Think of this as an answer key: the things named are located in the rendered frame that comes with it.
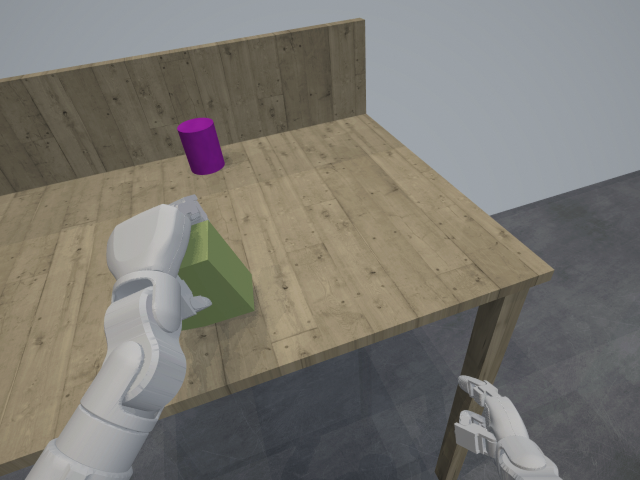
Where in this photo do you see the sponge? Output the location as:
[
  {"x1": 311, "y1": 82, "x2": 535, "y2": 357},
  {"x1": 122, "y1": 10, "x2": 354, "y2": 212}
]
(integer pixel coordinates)
[{"x1": 178, "y1": 220, "x2": 255, "y2": 331}]

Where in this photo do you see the right robot hand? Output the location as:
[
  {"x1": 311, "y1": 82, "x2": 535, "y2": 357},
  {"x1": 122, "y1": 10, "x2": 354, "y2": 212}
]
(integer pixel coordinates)
[{"x1": 454, "y1": 375, "x2": 529, "y2": 467}]

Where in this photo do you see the right robot forearm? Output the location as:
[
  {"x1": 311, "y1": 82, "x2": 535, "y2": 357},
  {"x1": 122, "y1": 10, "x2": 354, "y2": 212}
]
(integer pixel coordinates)
[{"x1": 496, "y1": 435, "x2": 563, "y2": 480}]

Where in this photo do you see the left robot forearm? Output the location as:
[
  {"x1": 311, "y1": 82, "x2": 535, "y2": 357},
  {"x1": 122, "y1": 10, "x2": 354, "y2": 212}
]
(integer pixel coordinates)
[{"x1": 25, "y1": 270, "x2": 186, "y2": 480}]

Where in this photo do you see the table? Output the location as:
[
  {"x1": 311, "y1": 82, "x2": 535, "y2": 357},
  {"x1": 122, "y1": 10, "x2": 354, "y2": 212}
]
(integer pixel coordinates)
[{"x1": 0, "y1": 18, "x2": 555, "y2": 480}]

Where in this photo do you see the left robot hand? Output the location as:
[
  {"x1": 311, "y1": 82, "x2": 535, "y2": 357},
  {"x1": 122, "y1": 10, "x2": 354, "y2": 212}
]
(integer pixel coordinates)
[{"x1": 106, "y1": 194, "x2": 212, "y2": 320}]

